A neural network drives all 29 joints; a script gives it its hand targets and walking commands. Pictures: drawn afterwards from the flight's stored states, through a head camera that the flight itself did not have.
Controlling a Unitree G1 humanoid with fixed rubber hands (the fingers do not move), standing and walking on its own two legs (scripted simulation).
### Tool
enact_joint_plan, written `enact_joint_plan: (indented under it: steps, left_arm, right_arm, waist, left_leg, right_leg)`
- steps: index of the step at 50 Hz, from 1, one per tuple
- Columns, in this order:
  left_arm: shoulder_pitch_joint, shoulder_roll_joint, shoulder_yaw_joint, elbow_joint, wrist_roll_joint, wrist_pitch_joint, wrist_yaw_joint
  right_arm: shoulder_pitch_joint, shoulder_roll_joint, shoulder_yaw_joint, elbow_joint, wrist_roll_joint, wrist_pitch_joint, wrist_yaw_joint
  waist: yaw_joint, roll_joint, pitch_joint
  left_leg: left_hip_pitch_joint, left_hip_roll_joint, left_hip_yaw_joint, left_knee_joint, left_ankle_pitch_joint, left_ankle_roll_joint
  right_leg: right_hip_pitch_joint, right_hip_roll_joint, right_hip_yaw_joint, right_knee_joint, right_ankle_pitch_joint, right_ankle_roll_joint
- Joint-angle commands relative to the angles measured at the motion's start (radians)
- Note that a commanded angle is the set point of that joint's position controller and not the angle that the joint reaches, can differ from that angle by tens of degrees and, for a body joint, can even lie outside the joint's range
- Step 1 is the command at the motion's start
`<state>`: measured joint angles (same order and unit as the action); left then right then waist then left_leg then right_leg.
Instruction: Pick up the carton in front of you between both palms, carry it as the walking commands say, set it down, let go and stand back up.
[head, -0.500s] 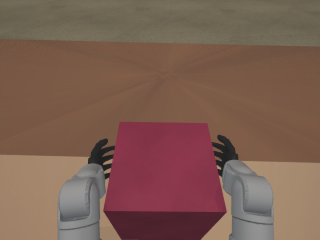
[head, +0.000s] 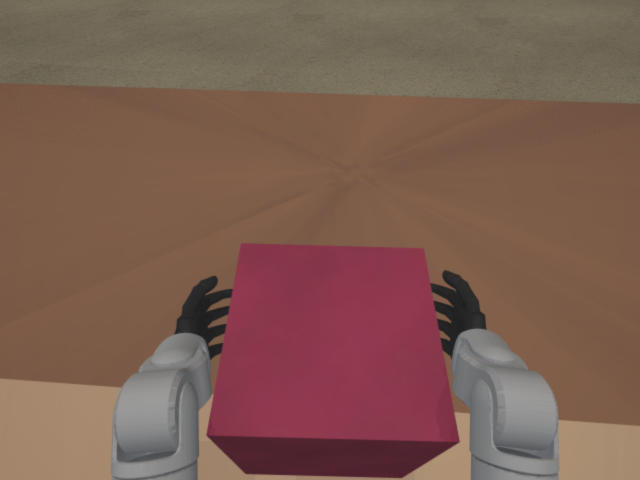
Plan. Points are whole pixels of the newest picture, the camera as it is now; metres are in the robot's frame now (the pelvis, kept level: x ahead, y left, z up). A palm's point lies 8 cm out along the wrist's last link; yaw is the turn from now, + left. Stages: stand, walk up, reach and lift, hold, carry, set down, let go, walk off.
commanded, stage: carry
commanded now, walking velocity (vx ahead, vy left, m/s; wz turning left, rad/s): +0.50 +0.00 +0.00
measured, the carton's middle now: (327, 370) +0.26 +0.00 +0.02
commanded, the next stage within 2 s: none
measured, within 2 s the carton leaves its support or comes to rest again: neither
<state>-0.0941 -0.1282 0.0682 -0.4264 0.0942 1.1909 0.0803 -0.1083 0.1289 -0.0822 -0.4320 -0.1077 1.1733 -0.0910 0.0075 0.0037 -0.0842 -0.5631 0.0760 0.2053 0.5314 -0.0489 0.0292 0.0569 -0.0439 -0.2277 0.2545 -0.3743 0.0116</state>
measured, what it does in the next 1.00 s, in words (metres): walks ahead: left foot, then right foot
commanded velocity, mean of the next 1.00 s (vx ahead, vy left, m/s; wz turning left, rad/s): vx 0.50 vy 0.00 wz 0.00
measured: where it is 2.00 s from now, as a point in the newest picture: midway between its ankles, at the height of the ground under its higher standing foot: (329, 250)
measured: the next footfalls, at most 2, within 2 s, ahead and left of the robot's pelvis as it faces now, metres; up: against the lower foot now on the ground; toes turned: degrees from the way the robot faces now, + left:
left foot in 0.04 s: +0.21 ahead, +0.10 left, +0.00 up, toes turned +12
right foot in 0.54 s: +0.53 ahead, -0.09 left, +0.00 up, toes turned -9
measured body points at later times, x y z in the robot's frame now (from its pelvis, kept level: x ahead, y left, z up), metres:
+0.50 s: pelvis +0.33 +0.00 -0.01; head +0.34 -0.01 +0.44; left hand +0.67 +0.14 +0.11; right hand +0.66 -0.16 +0.11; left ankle +0.17 +0.09 -0.73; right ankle +0.48 -0.10 -0.72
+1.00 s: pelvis +0.67 -0.02 -0.03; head +0.73 -0.02 +0.42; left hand +1.05 +0.14 +0.08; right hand +1.06 -0.17 +0.09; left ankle +0.80 +0.04 -0.76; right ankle +0.50 -0.09 -0.73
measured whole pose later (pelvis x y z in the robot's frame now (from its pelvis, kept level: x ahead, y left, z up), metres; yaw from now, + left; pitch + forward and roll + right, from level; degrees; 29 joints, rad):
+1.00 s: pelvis +0.67 -0.02 -0.03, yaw -2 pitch +5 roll -2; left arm -0.63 -0.05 0.22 -0.05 0.05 1.18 0.13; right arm -0.66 0.04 -0.25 -0.06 -0.08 1.17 -0.13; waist 0.05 0.03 0.02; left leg -0.49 -0.01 0.12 0.40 0.20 0.07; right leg -0.12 0.04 -0.16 0.65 -0.44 -0.06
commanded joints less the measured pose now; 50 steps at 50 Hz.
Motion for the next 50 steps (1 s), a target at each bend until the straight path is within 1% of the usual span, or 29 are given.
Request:
enact_joint_plan:
  steps: [1,2,3,4,5,6,7,8,10,13,16,21,24,25,26,27,28,29,30,31,32,34,36,39,42,46,47,49,50]
  left_arm:
    - [-0.445,-0.785,-0.666,-0.073,-0.377,0.021,-0.249]
    - [-0.455,-0.770,-0.665,-0.077,-0.376,0.030,-0.246]
    - [-0.481,-0.754,-0.663,-0.078,-0.378,0.041,-0.244]
    - [-0.505,-0.764,-0.679,-0.100,-0.384,0.053,-0.241]
    - [-0.513,-0.770,-0.676,-0.080,-0.382,0.053,-0.242]
    - [-0.533,-0.806,-0.682,-0.071,-0.386,0.047,-0.244]
    - [-0.556,-0.837,-0.687,-0.067,-0.391,0.038,-0.246]
    - [-0.570,-0.865,-0.691,-0.059,-0.397,0.029,-0.246]
    - [-0.585,-0.890,-0.697,-0.040,-0.397,0.013,-0.242]
    - [-0.599,-0.869,-0.700,0.000,-0.378,-0.008,-0.227]
    - [-0.690,-0.804,-0.701,0.030,-0.373,-0.015,-0.210]
    - [-0.874,-0.715,-0.645,0.149,-0.387,-0.003,-0.184]
    - [-0.967,-0.704,-0.582,0.243,-0.393,0.007,-0.180]
    - [-0.989,-0.709,-0.559,0.282,-0.396,0.008,-0.180]
    - [-1.003,-0.714,-0.535,0.327,-0.399,0.007,-0.181]
    - [-1.016,-0.722,-0.512,0.365,-0.402,0.007,-0.185]
    - [-1.059,-0.703,-0.491,0.395,-0.398,-0.001,-0.188]
    - [-1.074,-0.769,-0.494,0.420,-0.423,-0.007,-0.192]
    - [-1.148,-0.809,-0.499,0.389,-0.451,-0.016,-0.198]
    - [-1.213,-0.866,-0.513,0.369,-0.477,-0.025,-0.204]
    - [-1.291,-0.912,-0.526,0.338,-0.500,-0.034,-0.208]
    - [-1.378,-0.971,-0.537,0.303,-0.532,-0.046,-0.209]
    - [-1.378,-0.989,-0.541,0.292,-0.538,-0.050,-0.207]
    - [-1.333,-0.982,-0.539,0.299,-0.523,-0.049,-0.205]
    - [-1.296,-0.964,-0.546,0.285,-0.502,-0.046,-0.203]
    - [-1.235,-0.926,-0.562,0.265,-0.473,-0.034,-0.199]
    - [-1.217,-0.916,-0.567,0.273,-0.467,-0.030,-0.198]
    - [-1.207,-0.903,-0.577,0.297,-0.465,-0.019,-0.201]
    - [-1.208,-0.894,-0.582,0.313,-0.464,-0.015,-0.204]
  right_arm:
    - [-0.393,0.839,0.698,-0.008,0.391,0.041,0.242]
    - [-0.388,0.825,0.683,0.008,0.388,0.049,0.245]
    - [-0.383,0.808,0.670,0.023,0.382,0.057,0.247]
    - [-0.392,0.808,0.659,0.053,0.379,0.053,0.252]
    - [-0.386,0.840,0.664,0.056,0.396,0.054,0.254]
    - [-0.415,0.874,0.671,0.045,0.403,0.050,0.254]
    - [-0.446,0.901,0.681,0.037,0.409,0.044,0.255]
    - [-0.479,0.922,0.693,0.026,0.417,0.038,0.255]
    - [-0.524,0.935,0.708,0.020,0.430,0.027,0.257]
    - [-0.554,0.898,0.719,0.039,0.438,0.016,0.260]
    - [-0.630,0.825,0.718,0.081,0.439,0.008,0.255]
    - [-0.802,0.726,0.661,0.207,0.437,0.014,0.224]
    - [-0.913,0.741,0.624,0.306,0.445,0.022,0.210]
    - [-0.955,0.752,0.612,0.339,0.448,0.024,0.207]
    - [-0.987,0.766,0.600,0.374,0.450,0.026,0.204]
    - [-1.029,0.776,0.584,0.409,0.453,0.025,0.201]
    - [-1.048,0.820,0.573,0.429,0.458,0.029,0.195]
    - [-1.098,0.832,0.556,0.433,0.456,0.024,0.195]
    - [-1.144,0.881,0.557,0.442,0.464,0.017,0.194]
    - [-1.174,0.917,0.548,0.442,0.468,0.007,0.192]
    - [-1.203,0.954,0.542,0.440,0.471,-0.002,0.188]
    - [-1.239,0.995,0.541,0.429,0.471,-0.014,0.174]
    - [-1.229,1.009,0.541,0.427,0.459,-0.022,0.160]
    - [-1.192,1.011,0.542,0.436,0.437,-0.027,0.149]
    - [-1.170,0.996,0.554,0.406,0.425,-0.028,0.147]
    - [-1.141,0.942,0.565,0.353,0.410,-0.005,0.156]
    - [-1.127,0.924,0.563,0.354,0.406,0.003,0.162]
    - [-1.087,0.885,0.546,0.381,0.391,0.016,0.174]
    - [-1.076,0.861,0.535,0.394,0.384,0.022,0.181]
  waist:
    - [-0.009,-0.136,-0.155]
    - [-0.025,-0.084,-0.213]
    - [-0.046,0.058,-0.266]
    - [-0.042,0.314,-0.336]
    - [-0.035,0.275,-0.316]
    - [-0.034,0.217,-0.313]
    - [-0.033,0.105,-0.318]
    - [-0.028,0.041,-0.299]
    - [-0.020,0.061,-0.301]
    - [-0.022,0.091,-0.265]
    - [-0.040,0.109,-0.212]
    - [-0.062,0.139,-0.144]
    - [-0.042,0.141,-0.147]
    - [-0.011,0.127,-0.183]
    - [0.025,0.071,-0.248]
    - [0.063,-0.030,-0.336]
    - [0.049,-0.295,-0.446]
    - [0.061,-0.323,-0.423]
    - [0.054,-0.265,-0.397]
    - [0.052,-0.125,-0.390]
    - [0.045,-0.064,-0.376]
    - [0.038,-0.081,-0.399]
    - [0.035,-0.102,-0.412]
    - [0.053,-0.112,-0.395]
    - [0.074,-0.123,-0.386]
    - [0.098,-0.126,-0.335]
    - [0.089,-0.133,-0.329]
    - [0.016,-0.102,-0.365]
    - [-0.027,-0.047,-0.374]
  left_leg:
    - [0.261,-0.078,0.089,-0.079,-0.014,0.016]
    - [0.461,-0.088,0.087,-0.073,-0.085,0.016]
    - [0.632,0.109,-0.198,-0.148,-0.252,0.047]
    - [0.859,0.355,-0.663,-0.262,-0.354,0.209]
    - [0.838,0.369,-0.721,-0.321,-0.189,0.227]
    - [0.810,0.340,-0.605,-0.280,-0.024,0.216]
    - [0.765,0.314,-0.501,-0.251,0.061,0.187]
    - [0.691,0.291,-0.415,-0.259,0.107,0.161]
    - [0.624,0.250,-0.310,-0.290,0.036,0.125]
    - [0.617,0.223,-0.219,-0.315,0.010,0.138]
    - [0.624,0.186,-0.152,-0.304,0.066,0.147]
    - [0.580,0.151,-0.093,-0.274,0.142,0.128]
    - [0.598,0.156,-0.070,-0.175,0.225,0.097]
    - [0.592,0.138,-0.038,-0.066,0.320,0.077]
    - [0.554,0.086,0.011,0.127,0.359,0.046]
    - [0.402,0.051,0.003,0.377,0.143,0.027]
    - [0.067,-0.081,-0.051,0.685,-0.196,-0.019]
    - [-0.093,-0.127,-0.158,0.819,-0.457,-0.006]
    - [-0.146,-0.078,-0.214,0.886,-0.432,0.024]
    - [-0.150,-0.049,-0.231,0.863,-0.380,0.037]
    - [-0.143,-0.025,-0.230,0.802,-0.331,0.042]
    - [-0.085,-0.011,-0.220,0.706,-0.277,0.034]
    - [-0.099,-0.014,-0.208,0.644,-0.260,0.027]
    - [-0.181,-0.019,-0.173,0.469,-0.244,0.017]
    - [-0.176,-0.060,-0.115,0.265,-0.049,0.012]
    - [-0.025,-0.122,-0.059,-0.072,0.184,0.024]
    - [0.050,-0.121,-0.061,-0.128,0.244,0.042]
    - [0.313,-0.127,-0.047,-0.187,0.333,0.058]
    - [0.471,-0.075,-0.070,-0.187,0.388,0.050]
  right_leg:
    - [0.003,-0.170,-0.018,0.182,0.700,-0.077]
    - [-0.100,-0.129,-0.038,0.359,0.650,-0.052]
    - [-0.283,-0.088,-0.021,0.593,0.388,-0.015]
    - [-0.610,0.044,0.041,0.894,0.001,0.022]
    - [-0.720,0.030,0.166,1.040,-0.109,0.000]
    - [-0.748,-0.014,0.208,1.093,-0.083,-0.025]
    - [-0.748,-0.053,0.224,1.066,-0.039,-0.041]
    - [-0.723,-0.080,0.230,1.001,0.014,-0.048]
    - [-0.669,-0.082,0.204,0.886,0.074,-0.046]
    - [-0.707,-0.068,0.156,0.744,0.122,-0.029]
    - [-0.753,-0.057,0.110,0.582,0.193,-0.022]
    - [-0.669,-0.010,0.053,0.367,0.325,-0.058]
    - [-0.567,0.006,0.048,0.310,0.326,-0.090]
    - [-0.461,0.036,0.020,0.280,0.316,-0.094]
    - [-0.287,0.085,-0.023,0.243,0.273,-0.090]
    - [-0.072,-0.027,0.121,0.238,0.176,-0.096]
    - [0.185,-0.306,0.632,0.155,0.026,-0.245]
    - [0.205,-0.327,0.789,0.045,0.075,-0.267]
    - [0.181,-0.310,0.686,0.093,0.213,-0.251]
    - [0.139,-0.285,0.593,0.140,0.350,-0.232]
    - [0.081,-0.264,0.510,0.145,0.428,-0.215]
    - [0.022,-0.237,0.424,0.120,0.422,-0.197]
    - [0.030,-0.234,0.379,0.122,0.491,-0.216]
    - [0.111,-0.219,0.319,0.174,0.716,-0.229]
    - [0.168,-0.151,0.237,0.225,0.893,-0.205]
    - [0.162,-0.083,0.163,0.269,0.843,-0.173]
    - [0.136,-0.084,0.158,0.300,0.808,-0.160]
    - [0.039,-0.065,0.111,0.487,0.804,-0.116]
    - [-0.076,-0.042,0.094,0.626,0.664,-0.090]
